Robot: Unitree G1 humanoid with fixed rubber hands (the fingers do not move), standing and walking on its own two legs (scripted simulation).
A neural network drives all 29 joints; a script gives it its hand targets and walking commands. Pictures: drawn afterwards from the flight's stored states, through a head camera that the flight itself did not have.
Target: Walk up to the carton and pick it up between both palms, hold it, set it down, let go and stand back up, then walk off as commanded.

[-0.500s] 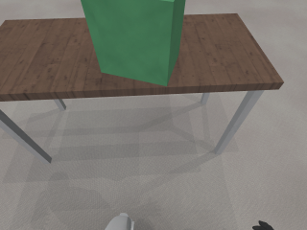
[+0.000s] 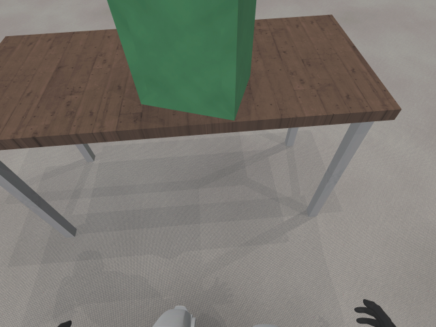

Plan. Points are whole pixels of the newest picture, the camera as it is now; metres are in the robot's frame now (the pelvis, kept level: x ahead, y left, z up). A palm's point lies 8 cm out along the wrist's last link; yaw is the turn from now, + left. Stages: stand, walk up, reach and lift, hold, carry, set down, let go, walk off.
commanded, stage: walk off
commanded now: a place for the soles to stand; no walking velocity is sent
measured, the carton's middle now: (193, 41) +0.75 +0.05 +0.12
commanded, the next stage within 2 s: stand in 0.88 s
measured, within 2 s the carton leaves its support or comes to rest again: neither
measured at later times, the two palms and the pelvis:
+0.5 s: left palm out of the picture +0.04 +0.33 -0.10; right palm out of the picture +0.07 -0.28 -0.11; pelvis -0.05 +0.02 +0.00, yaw +0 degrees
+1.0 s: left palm out of the picture +0.04 +0.33 -0.10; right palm out of the picture +0.08 -0.28 -0.10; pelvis -0.03 +0.02 +0.00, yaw +0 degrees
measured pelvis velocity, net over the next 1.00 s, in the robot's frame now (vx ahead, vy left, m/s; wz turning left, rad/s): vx -0.03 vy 0.02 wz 0.01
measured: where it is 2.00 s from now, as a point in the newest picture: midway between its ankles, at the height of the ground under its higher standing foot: outside the picture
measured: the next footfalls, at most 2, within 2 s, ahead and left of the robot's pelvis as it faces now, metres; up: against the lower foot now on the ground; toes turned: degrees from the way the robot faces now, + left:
none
